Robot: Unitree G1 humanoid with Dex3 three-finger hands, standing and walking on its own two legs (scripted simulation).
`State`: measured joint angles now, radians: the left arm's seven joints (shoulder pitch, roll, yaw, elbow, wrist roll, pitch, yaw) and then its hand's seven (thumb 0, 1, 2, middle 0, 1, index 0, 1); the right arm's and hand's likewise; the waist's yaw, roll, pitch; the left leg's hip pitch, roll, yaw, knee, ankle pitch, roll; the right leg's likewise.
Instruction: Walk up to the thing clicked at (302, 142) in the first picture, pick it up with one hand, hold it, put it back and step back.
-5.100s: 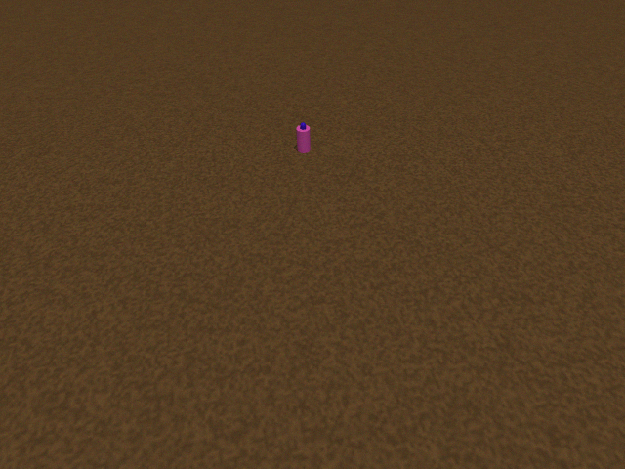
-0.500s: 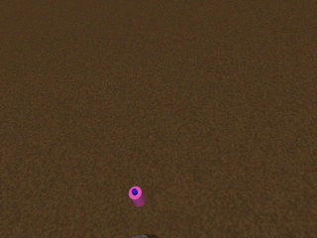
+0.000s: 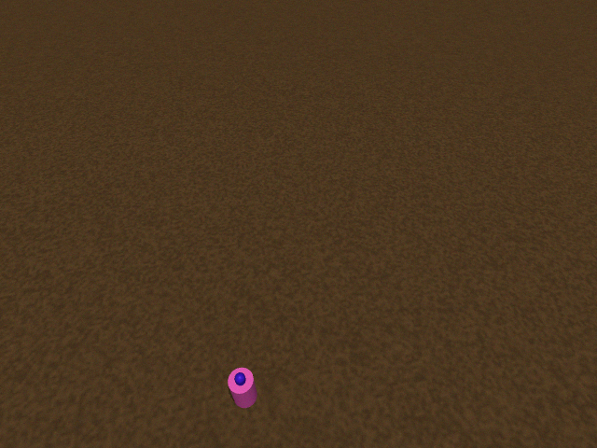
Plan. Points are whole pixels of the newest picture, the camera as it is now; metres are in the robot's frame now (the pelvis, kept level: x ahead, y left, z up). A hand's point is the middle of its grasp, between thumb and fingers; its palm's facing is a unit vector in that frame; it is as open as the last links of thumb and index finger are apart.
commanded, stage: walk up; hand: left
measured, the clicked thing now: (242, 386) +0.44 +0.21 -0.68
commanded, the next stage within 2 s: stand in 0.88 s
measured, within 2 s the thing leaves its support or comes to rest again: neither
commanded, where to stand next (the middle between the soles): +0.07 +0.00 m, yaw -1 degrees
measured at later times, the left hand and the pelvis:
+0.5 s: hand out of the picture +0.09 +0.25 -0.14, palm faces -0.01 -0.94 -0.35, open 7.3 cm; pelvis +0.01 +0.00 +0.01, yaw +0 degrees
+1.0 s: hand out of the picture +0.10 +0.25 -0.14, palm faces -0.02 -0.94 -0.34, open 7.3 cm; pelvis +0.02 -0.01 +0.01, yaw +0 degrees
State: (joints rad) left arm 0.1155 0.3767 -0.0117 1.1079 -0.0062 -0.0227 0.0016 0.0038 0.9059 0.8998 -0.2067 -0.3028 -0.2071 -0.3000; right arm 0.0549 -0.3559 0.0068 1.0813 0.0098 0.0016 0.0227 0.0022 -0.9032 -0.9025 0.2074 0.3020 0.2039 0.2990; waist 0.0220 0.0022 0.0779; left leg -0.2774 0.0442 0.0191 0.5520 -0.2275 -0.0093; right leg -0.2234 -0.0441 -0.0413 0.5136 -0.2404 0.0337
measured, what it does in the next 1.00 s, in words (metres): stands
